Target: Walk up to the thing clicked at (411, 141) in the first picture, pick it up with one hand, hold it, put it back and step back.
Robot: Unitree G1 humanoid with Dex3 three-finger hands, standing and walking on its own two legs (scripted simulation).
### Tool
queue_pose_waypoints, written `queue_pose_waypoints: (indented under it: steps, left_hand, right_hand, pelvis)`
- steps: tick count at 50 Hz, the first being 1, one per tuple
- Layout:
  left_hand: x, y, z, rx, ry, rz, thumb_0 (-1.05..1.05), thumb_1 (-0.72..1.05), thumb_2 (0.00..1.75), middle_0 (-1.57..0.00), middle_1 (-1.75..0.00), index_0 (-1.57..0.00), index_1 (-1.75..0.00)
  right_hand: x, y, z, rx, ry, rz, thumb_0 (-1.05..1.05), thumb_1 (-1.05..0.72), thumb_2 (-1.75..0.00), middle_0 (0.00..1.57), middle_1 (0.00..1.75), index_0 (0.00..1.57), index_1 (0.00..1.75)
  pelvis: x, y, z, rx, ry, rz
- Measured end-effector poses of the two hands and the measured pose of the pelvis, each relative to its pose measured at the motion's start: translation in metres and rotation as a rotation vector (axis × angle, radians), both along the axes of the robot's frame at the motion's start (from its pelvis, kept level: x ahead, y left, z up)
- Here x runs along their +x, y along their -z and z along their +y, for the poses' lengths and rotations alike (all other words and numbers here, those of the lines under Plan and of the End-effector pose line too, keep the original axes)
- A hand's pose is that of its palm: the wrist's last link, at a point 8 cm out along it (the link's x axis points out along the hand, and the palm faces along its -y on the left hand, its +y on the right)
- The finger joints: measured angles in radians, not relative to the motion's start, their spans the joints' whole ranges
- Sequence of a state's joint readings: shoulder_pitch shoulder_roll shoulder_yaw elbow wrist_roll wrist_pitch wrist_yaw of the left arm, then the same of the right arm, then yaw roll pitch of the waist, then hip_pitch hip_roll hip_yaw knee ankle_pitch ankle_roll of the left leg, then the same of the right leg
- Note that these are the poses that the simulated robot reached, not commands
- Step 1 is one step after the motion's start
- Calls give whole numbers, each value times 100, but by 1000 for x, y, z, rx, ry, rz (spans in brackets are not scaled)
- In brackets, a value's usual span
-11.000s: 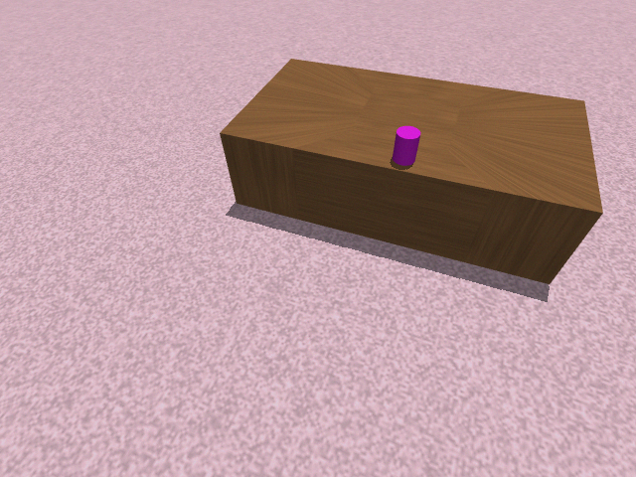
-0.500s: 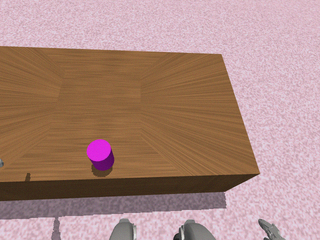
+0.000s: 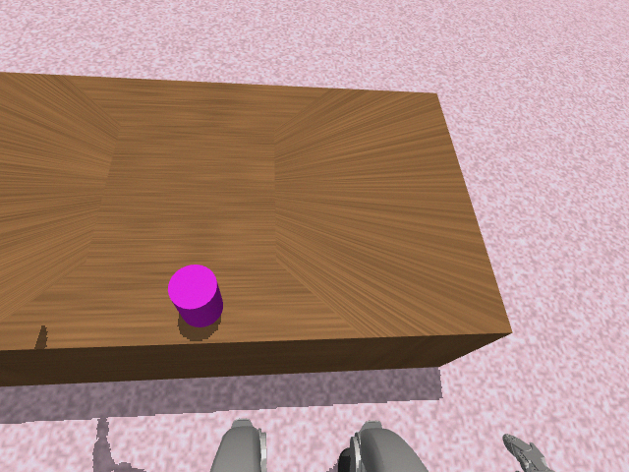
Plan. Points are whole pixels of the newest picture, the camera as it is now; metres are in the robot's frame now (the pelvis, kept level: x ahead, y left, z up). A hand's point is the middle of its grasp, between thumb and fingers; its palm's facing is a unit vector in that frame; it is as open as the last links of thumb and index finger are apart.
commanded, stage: go down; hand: left
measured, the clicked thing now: (197, 297) +0.42 +0.20 -0.25
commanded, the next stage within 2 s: none
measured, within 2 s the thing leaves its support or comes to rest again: neither
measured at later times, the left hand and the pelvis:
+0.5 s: hand out of the picture +0.36 +0.40 +0.02, palm faces +0.20 -0.98 -0.07, open 17.3 cm; pelvis +0.00 +0.00 -0.01, yaw +0 degrees
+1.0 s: hand out of the picture +0.36 +0.40 +0.02, palm faces +0.21 -0.98 -0.06, open 17.3 cm; pelvis -0.01 +0.00 -0.02, yaw +0 degrees
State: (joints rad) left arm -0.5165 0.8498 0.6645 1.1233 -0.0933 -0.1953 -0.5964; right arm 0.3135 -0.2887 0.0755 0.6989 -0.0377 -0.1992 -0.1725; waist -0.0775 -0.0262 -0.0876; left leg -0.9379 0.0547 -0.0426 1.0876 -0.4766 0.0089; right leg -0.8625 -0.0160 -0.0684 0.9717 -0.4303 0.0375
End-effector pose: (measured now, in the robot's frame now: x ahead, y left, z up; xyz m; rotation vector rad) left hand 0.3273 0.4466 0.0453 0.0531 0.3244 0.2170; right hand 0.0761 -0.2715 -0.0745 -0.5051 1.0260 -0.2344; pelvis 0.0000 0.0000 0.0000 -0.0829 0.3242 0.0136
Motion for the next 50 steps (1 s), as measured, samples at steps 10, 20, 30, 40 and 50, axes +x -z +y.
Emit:
queue_pose_waypoints:
  steps: [10, 20, 30, 40, 50]
  left_hand:
    - [3, 6, 2, 0, 3, -23, -2, -48, 6, -6, -4, -5, -5]
    - [3, 13, 6, -4, 5, -36, -2, -48, 6, -6, -4, -5, -5]
    - [-1, 18, 5, -10, 10, -66, -2, -49, 6, -6, -4, -4, -5]
    - [4, 16, 1, -13, 7, -94, -2, -49, 6, -6, -4, -4, -5]
    - [-1, 20, 5, -9, 5, -96, -2, -49, 5, -6, -3, -4, -4]
  right_hand:
    - [-1, 5, 1, -4, -12, 11, 1, -89, -90, 21, 30, 21, 30]
    - [-2, 9, 2, -8, -11, 28, 1, -89, -90, 21, 30, 21, 30]
    - [3, 16, 4, -2, -24, 28, 1, -90, -90, 21, 30, 21, 30]
    - [5, 19, 1, -2, -31, 19, 1, -90, -90, 21, 30, 21, 30]
    - [3, 21, -3, -10, -33, 39, 1, -90, -90, 21, 30, 21, 30]
  pelvis:
    - [-4, 6, 1, -5, 0, 16]
    - [-3, 10, 2, -9, 1, 34]
    - [-4, 15, 2, -9, -1, 42]
    - [-8, 18, -2, -7, -1, 46]
    - [-6, 20, -4, -8, -3, 59]
